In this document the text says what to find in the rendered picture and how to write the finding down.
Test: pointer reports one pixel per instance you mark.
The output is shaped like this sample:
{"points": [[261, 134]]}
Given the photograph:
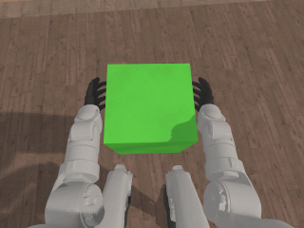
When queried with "robot right foot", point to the robot right foot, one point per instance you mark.
{"points": [[170, 223]]}

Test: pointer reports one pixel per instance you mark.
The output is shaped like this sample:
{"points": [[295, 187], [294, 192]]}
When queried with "right robot shin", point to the right robot shin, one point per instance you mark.
{"points": [[170, 201]]}

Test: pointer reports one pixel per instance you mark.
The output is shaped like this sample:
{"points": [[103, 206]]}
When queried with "robot right upper arm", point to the robot right upper arm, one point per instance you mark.
{"points": [[235, 205]]}

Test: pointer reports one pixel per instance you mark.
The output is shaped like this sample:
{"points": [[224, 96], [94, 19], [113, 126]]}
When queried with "robot left hand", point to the robot left hand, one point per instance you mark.
{"points": [[91, 97]]}

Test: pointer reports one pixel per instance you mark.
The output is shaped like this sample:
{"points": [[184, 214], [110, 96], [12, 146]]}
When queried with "robot left upper arm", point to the robot left upper arm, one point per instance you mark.
{"points": [[75, 206]]}

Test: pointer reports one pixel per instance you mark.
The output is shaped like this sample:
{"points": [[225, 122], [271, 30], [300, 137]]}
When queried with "robot right hand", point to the robot right hand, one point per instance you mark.
{"points": [[205, 94]]}

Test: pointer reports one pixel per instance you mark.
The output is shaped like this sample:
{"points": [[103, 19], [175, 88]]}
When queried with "carton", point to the carton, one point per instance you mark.
{"points": [[149, 108]]}

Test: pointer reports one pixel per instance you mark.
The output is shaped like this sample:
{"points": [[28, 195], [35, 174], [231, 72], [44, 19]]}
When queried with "robot right forearm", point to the robot right forearm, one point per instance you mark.
{"points": [[219, 148]]}

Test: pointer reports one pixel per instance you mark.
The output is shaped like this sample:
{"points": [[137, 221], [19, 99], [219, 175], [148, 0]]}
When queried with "robot left forearm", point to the robot left forearm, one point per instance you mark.
{"points": [[82, 150]]}

